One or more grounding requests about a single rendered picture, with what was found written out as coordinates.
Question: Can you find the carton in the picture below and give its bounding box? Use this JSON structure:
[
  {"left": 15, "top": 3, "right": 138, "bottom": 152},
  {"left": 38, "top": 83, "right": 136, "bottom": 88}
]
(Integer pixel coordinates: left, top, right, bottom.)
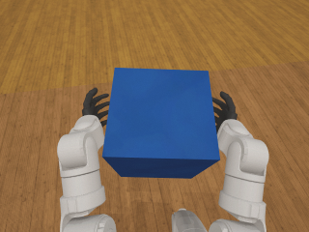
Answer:
[{"left": 102, "top": 68, "right": 220, "bottom": 179}]

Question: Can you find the robot right hand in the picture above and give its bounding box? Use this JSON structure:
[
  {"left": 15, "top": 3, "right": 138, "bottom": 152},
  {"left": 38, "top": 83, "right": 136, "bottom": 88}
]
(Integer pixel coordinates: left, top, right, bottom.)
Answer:
[{"left": 211, "top": 91, "right": 238, "bottom": 134}]

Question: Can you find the left robot upper arm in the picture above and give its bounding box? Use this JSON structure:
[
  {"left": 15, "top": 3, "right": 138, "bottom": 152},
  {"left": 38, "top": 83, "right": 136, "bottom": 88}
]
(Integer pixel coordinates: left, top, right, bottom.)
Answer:
[{"left": 63, "top": 214, "right": 117, "bottom": 232}]

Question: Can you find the robot right forearm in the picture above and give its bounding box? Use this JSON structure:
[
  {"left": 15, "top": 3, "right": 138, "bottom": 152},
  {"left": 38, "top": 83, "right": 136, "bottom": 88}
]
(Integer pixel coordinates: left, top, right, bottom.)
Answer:
[{"left": 217, "top": 119, "right": 269, "bottom": 232}]

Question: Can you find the robot left hand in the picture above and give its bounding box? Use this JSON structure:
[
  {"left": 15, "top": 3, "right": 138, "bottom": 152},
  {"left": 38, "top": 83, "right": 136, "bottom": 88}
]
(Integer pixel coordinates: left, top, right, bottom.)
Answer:
[{"left": 82, "top": 88, "right": 110, "bottom": 127}]

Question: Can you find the right robot upper arm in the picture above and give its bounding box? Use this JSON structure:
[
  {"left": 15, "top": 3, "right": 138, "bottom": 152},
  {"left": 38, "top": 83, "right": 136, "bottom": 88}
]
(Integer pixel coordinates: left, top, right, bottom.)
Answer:
[{"left": 209, "top": 218, "right": 261, "bottom": 232}]

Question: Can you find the robot left forearm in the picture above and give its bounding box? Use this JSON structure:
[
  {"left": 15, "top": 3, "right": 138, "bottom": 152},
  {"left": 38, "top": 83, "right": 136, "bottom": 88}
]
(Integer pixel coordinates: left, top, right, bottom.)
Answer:
[{"left": 57, "top": 115, "right": 106, "bottom": 232}]

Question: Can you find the robot right thigh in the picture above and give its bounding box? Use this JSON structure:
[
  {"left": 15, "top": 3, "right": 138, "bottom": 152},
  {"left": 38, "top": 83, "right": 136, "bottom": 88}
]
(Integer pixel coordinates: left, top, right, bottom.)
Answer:
[{"left": 171, "top": 210, "right": 208, "bottom": 232}]

